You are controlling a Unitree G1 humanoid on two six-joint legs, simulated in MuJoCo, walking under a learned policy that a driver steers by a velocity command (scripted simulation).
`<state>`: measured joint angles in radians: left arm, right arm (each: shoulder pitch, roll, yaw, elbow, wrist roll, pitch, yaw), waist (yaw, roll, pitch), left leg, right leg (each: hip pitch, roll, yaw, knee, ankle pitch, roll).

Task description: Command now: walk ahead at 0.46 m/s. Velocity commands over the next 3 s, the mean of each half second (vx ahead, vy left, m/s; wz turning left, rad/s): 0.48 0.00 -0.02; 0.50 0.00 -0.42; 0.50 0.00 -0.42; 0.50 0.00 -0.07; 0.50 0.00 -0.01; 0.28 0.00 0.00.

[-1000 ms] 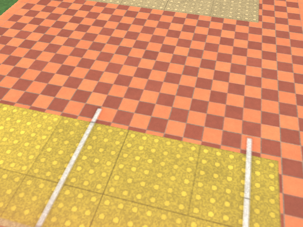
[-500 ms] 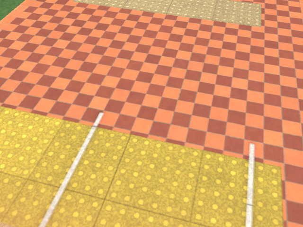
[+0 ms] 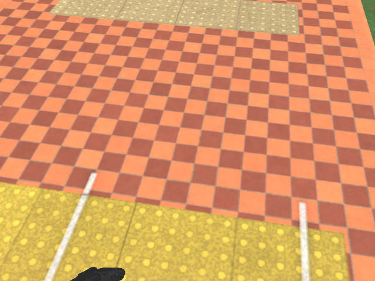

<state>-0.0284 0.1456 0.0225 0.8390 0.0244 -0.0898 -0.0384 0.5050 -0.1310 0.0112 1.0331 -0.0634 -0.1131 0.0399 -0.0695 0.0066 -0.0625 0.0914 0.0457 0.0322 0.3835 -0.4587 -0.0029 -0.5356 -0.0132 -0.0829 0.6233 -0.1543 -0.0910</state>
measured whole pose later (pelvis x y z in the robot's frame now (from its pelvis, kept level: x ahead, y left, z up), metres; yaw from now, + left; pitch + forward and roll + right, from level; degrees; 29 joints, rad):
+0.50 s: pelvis +0.29 +0.02 +0.00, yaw -1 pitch +3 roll -2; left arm 0.47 0.22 0.05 1.05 -0.02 -0.07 0.02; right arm -0.03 -0.21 -0.04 0.81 0.02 -0.11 0.03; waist 0.07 0.02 0.02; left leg -0.54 0.03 0.04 0.51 -0.03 0.09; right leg 0.09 0.01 -0.06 0.36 -0.47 0.00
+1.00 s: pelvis +0.57 +0.00 +0.01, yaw -15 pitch +2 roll +2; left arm 0.05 0.22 0.07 0.81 -0.02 -0.03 -0.05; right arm 0.32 -0.24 -0.09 0.97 0.01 -0.07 -0.03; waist -0.06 -0.02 0.03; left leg 0.09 0.02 0.31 0.29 -0.39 -0.03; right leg -0.63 -0.08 -0.05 0.67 -0.09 -0.09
